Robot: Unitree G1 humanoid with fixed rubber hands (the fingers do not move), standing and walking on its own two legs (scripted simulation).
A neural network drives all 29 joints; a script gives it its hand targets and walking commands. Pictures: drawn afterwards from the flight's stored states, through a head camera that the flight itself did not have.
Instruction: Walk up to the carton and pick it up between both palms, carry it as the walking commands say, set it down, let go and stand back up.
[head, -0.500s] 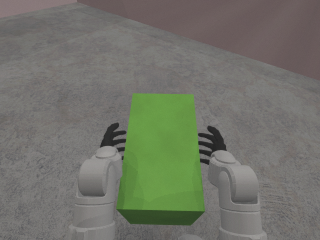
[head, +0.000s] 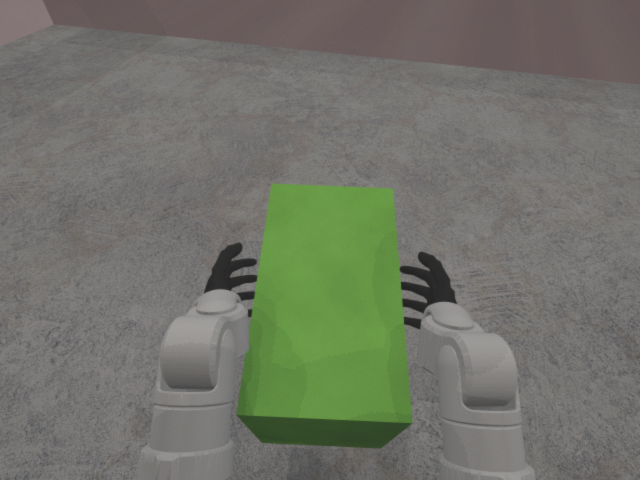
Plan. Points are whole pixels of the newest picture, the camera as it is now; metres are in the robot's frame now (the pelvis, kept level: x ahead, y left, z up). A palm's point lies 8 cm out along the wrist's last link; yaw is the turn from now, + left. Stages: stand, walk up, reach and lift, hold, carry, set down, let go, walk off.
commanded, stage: carry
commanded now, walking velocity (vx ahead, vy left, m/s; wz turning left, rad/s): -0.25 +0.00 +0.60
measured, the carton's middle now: (326, 317) +0.34 +0.00 +0.02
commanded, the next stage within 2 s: none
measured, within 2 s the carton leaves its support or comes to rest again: neither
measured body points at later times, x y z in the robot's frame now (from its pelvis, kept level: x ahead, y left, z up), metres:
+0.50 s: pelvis -0.18 +0.03 +0.00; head -0.17 +0.09 +0.45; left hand +0.11 +0.22 +0.08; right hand +0.15 -0.02 +0.10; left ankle -0.10 +0.11 -0.72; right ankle -0.15 -0.15 -0.66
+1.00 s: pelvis -0.42 +0.02 -0.02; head -0.45 +0.02 +0.42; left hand -0.19 +0.26 +0.07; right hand -0.10 +0.02 +0.08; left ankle -0.46 +0.12 -0.73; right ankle -0.21 -0.12 -0.71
